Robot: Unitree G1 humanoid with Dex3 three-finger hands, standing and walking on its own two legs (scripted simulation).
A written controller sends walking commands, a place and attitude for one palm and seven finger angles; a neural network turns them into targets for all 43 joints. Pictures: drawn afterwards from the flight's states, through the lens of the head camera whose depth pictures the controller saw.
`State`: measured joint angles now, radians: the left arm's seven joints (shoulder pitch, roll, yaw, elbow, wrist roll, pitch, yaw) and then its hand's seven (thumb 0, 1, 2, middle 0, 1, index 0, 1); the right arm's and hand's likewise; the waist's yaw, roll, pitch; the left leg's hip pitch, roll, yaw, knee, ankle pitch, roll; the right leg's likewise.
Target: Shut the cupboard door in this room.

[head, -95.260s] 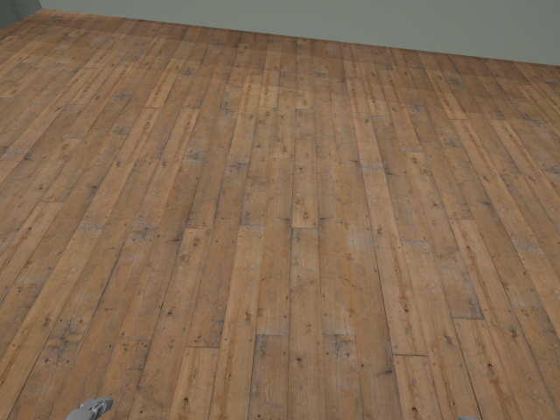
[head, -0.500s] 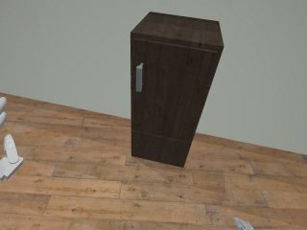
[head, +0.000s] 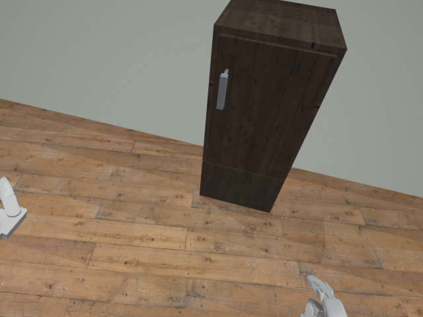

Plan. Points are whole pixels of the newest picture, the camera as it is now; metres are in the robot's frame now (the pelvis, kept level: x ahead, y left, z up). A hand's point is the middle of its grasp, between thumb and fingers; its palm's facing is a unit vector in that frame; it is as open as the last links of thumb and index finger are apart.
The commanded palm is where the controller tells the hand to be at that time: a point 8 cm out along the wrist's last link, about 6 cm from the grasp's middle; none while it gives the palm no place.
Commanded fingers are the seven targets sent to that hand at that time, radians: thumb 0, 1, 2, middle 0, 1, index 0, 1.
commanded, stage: stop stepping back and stand still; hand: left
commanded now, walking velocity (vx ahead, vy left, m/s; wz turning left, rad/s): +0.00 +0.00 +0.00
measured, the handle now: (223, 89) +0.84 +0.01 -0.01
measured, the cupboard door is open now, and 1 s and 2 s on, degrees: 0 0 0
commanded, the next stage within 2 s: let the arm hang, fingers relaxed in 0.14 s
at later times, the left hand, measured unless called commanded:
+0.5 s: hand out of the picture +0.07 +0.19 -0.15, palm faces -0.03 -0.98 -0.19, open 7.4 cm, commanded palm none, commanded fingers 0.00 0.90 0.90 -0.20 -0.30 -0.20 -0.30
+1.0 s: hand out of the picture -0.06 +0.16 -0.16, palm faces +0.04 -0.98 -0.20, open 7.3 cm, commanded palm none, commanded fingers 0.00 0.90 0.90 -0.20 -0.30 -0.20 -0.30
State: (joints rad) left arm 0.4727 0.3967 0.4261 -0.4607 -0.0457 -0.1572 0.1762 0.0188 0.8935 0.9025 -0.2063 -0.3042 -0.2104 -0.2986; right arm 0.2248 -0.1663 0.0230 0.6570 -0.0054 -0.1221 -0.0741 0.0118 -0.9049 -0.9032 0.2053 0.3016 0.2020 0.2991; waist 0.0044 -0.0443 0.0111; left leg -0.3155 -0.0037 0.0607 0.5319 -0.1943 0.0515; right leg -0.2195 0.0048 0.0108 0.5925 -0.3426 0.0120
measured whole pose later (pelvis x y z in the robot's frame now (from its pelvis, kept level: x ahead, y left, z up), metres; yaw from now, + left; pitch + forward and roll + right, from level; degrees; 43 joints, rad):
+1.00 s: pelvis -0.01 +0.00 +0.01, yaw +0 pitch -2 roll +0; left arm 0.39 0.13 0.00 1.16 0.01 0.01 0.03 0.01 0.92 0.90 -0.20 -0.30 -0.20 -0.30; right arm 0.33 -0.12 0.00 1.13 -0.01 0.02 -0.03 0.00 -0.91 -0.90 0.20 0.30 0.20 0.30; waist -0.01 0.04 0.01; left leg -0.26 -0.02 0.06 0.40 -0.11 0.05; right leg -0.13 0.02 -0.02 0.43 -0.27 -0.02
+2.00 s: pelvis +0.02 -0.01 +0.01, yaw +0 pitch -2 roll +0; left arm 0.32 0.12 0.00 1.15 0.01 -0.01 0.04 0.01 0.91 0.90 -0.20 -0.30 -0.20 -0.30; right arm 0.28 -0.14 0.00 1.13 -0.01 0.00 -0.04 0.00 -0.91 -0.90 0.20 0.30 0.20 0.30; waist -0.01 0.00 0.04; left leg -0.21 -0.01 0.06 0.39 -0.15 0.04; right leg -0.06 0.02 -0.01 0.38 -0.28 -0.03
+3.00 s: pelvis +0.04 -0.01 +0.01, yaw +0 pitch -2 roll +0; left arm 0.33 0.13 0.00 1.15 0.00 -0.01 0.04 0.01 0.91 0.90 -0.20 -0.30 -0.20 -0.30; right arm 0.27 -0.15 0.01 1.14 -0.01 0.00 -0.04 0.00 -0.91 -0.90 0.20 0.30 0.20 0.30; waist -0.01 -0.01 0.05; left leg -0.18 -0.02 0.06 0.39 -0.18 0.03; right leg -0.02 0.02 -0.01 0.35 -0.30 -0.03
